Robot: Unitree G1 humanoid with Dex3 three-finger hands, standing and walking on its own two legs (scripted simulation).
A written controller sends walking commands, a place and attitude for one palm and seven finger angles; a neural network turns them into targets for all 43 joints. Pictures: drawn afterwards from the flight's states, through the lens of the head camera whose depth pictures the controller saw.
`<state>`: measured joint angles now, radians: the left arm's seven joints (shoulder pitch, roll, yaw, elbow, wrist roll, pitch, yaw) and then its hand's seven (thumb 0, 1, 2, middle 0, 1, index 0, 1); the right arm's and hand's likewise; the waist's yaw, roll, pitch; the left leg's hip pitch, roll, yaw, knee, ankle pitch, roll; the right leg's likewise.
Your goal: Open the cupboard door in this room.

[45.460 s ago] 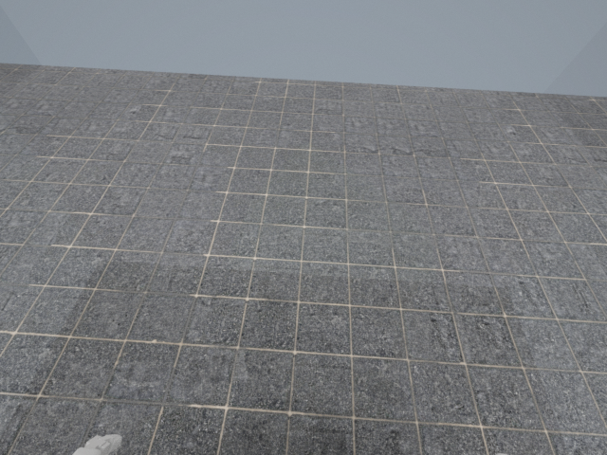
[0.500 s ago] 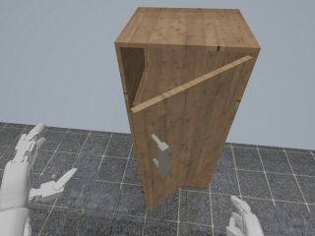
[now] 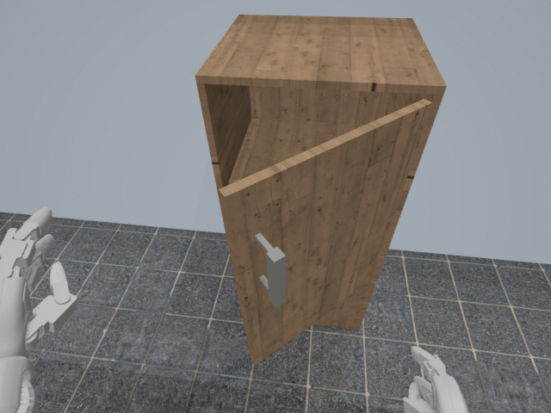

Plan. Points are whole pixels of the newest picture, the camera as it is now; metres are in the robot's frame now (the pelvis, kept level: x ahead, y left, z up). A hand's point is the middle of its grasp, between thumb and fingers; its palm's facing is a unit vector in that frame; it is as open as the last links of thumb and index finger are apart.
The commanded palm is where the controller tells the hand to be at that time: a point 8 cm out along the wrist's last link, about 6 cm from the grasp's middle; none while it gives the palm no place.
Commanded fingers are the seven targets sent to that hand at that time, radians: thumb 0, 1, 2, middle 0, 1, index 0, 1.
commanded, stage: draw the hand back to the body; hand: left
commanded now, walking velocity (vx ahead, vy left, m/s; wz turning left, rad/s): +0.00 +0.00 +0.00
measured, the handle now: (269, 270) +0.33 +0.06 +0.02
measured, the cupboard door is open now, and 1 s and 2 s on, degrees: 43 43 43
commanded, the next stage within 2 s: step back with the hand held close in 0.08 s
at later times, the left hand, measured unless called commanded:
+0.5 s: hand (64, 315) +0.17 +0.26 +0.14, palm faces +0.34 -0.79 -0.51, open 7.4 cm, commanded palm +0.11 +0.31 +0.17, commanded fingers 0.00 0.90 0.90 -0.20 -0.30 -0.20 -0.30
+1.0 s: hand out of the picture +0.07 +0.30 +0.15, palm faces +0.50 -0.72 -0.49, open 7.4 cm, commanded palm +0.00 +0.33 +0.17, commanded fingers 0.00 0.90 0.90 -0.20 -0.30 -0.20 -0.30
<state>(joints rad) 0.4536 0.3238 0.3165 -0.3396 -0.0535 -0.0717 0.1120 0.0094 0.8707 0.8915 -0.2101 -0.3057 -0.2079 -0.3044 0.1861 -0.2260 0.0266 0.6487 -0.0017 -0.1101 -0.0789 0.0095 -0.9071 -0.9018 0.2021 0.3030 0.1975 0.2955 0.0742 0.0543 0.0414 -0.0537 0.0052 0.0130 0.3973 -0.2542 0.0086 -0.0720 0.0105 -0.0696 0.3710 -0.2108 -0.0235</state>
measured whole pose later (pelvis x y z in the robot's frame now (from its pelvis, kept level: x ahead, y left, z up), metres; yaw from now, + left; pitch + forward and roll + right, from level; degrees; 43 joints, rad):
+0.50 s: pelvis -0.03 +0.01 +0.00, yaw +0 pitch +0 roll -1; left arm 0.57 0.39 0.37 -0.44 -0.05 -0.14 0.10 0.01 0.89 0.90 -0.21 -0.31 -0.21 -0.30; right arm 0.16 -0.26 -0.01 0.59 0.01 -0.04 -0.08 0.01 -0.91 -0.90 0.20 0.30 0.20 0.30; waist 0.01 0.06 0.04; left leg -0.22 0.00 0.02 0.45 -0.22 0.02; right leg -0.23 0.00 -0.06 0.40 -0.16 -0.02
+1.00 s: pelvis -0.11 +0.02 -0.02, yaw +5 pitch -3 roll -1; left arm 0.52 0.42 0.45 -0.52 0.01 -0.22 0.15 0.01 0.89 0.90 -0.22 -0.31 -0.21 -0.31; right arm 0.23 -0.21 0.01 0.56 0.00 -0.09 -0.08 0.01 -0.91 -0.90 0.20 0.30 0.20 0.30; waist 0.00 -0.02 0.06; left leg -0.41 -0.02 0.00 0.65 -0.22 0.06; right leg -0.39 0.03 0.01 0.59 -0.16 0.00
